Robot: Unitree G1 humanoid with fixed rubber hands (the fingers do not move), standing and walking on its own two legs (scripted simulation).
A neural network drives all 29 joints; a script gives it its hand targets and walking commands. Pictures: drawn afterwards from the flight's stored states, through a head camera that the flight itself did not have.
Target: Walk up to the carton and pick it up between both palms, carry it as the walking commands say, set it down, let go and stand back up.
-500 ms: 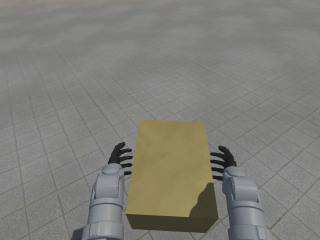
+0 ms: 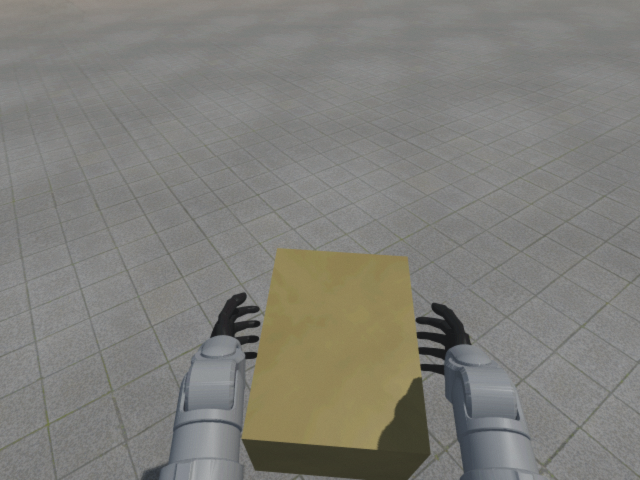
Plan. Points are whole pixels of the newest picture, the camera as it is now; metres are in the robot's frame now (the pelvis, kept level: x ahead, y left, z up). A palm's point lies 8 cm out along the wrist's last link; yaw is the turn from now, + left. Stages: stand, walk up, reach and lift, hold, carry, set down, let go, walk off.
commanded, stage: reach and lift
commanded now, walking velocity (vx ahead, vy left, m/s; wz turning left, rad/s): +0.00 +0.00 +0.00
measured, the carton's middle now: (336, 356) +0.34 +0.00 -0.04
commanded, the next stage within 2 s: hold in 0.46 s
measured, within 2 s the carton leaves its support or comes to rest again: neither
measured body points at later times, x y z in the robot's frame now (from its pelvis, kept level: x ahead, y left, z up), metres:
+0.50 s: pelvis -0.02 -0.02 +0.00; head -0.07 -0.02 +0.44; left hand +0.29 +0.13 +0.05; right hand +0.29 -0.17 +0.04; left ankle +0.01 +0.10 -0.75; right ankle +0.00 -0.14 -0.75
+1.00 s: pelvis -0.01 -0.01 +0.00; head -0.06 +0.00 +0.45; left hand +0.30 +0.14 +0.05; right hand +0.28 -0.16 +0.03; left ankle +0.01 +0.10 -0.75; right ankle +0.00 -0.14 -0.75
